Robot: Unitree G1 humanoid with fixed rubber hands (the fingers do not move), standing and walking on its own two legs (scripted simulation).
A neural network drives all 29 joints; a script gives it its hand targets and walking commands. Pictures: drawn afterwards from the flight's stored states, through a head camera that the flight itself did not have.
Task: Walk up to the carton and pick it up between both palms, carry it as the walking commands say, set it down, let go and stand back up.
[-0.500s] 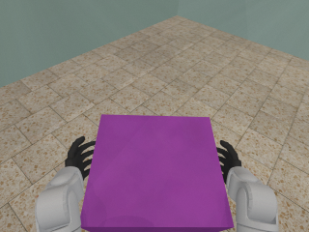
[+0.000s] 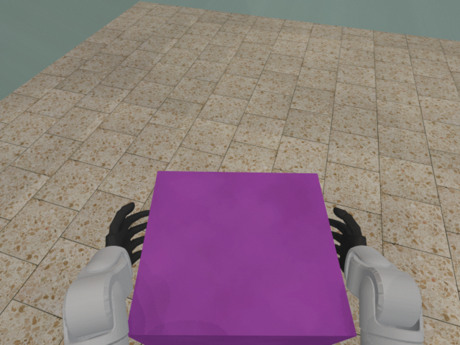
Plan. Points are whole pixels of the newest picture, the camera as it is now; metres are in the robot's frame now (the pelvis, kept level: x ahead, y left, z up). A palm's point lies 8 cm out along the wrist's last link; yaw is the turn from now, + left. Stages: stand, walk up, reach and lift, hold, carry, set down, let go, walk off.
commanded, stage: carry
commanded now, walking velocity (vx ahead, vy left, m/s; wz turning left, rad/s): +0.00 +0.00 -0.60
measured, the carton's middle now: (235, 267) +0.26 -0.02 -0.01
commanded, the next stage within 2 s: none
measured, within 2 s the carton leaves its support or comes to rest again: neither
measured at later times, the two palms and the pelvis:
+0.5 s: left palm (146, 263) +0.23 +0.11 +0.10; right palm (419, 329) +0.13 -0.23 +0.09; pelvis -0.06 +0.00 +0.00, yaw -13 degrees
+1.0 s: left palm (84, 317) +0.18 +0.19 +0.08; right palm (355, 308) +0.16 -0.17 +0.07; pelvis -0.09 +0.02 -0.01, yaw -3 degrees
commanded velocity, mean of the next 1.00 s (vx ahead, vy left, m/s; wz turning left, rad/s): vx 0.00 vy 0.00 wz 0.17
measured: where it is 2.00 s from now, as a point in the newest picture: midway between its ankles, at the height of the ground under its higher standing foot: outside the picture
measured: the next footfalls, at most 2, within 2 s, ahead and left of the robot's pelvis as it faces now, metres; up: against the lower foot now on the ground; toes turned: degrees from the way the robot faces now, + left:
left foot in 0.16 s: +0.02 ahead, +0.12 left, +0.00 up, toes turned -1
right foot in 0.50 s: -0.05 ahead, -0.14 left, +0.00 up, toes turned -18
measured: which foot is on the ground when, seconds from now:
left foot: up 0.00-0.14, down 0.16-1.00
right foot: down 0.00-0.18, up 0.20-0.48, down 0.50-1.00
